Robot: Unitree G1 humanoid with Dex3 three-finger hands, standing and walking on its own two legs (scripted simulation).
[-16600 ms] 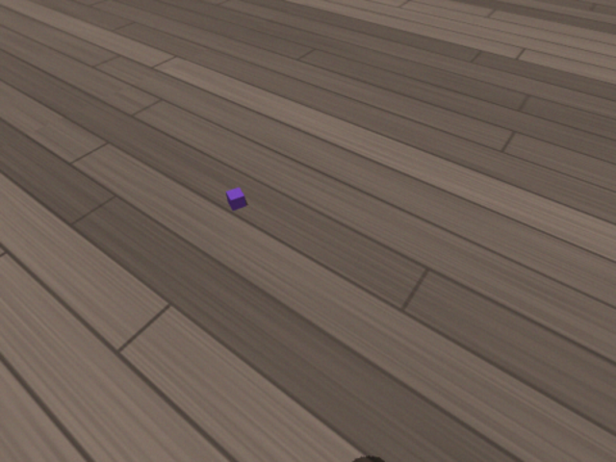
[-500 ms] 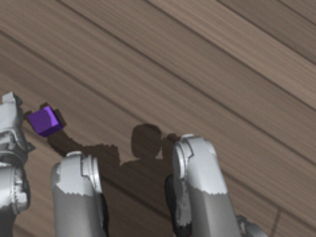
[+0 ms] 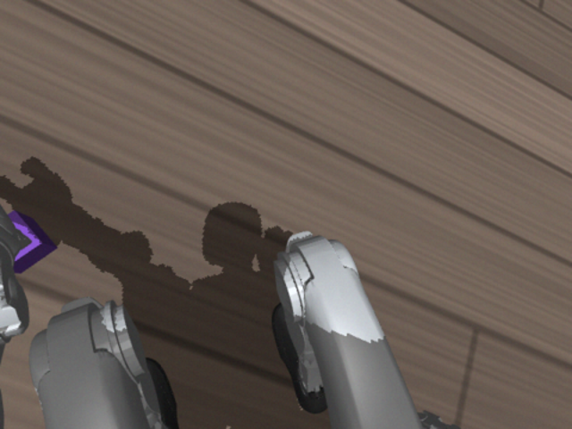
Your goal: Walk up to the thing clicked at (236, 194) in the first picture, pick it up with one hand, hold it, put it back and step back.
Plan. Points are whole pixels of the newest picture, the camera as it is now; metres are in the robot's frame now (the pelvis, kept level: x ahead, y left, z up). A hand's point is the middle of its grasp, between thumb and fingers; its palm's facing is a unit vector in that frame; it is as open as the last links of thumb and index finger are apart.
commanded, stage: approach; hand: left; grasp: from above
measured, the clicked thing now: (17, 242) +0.44 +0.30 -0.29
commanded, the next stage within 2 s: rest palm in 0.08 s
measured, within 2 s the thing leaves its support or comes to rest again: neither
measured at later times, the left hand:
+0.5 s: hand out of the picture +0.41 +0.31 -0.21, palm faces -0.36 -0.26 -0.90, open 14.4 cm
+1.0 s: hand (14, 248) +0.42 +0.30 -0.26, palm faces -0.38 -0.28 -0.88, open 14.4 cm
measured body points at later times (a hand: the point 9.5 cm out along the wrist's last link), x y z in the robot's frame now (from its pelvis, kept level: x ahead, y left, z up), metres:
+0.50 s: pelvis +0.00 +0.00 -0.01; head +0.24 +0.09 +0.36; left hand +0.42 +0.32 -0.16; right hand +0.08 -0.27 -0.10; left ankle +0.07 +0.13 -0.29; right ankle +0.10 -0.13 -0.29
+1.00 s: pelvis +0.00 +0.01 -0.02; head +0.27 +0.09 +0.33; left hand +0.44 +0.31 -0.21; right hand +0.00 -0.25 -0.09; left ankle +0.07 +0.13 -0.29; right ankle +0.10 -0.13 -0.29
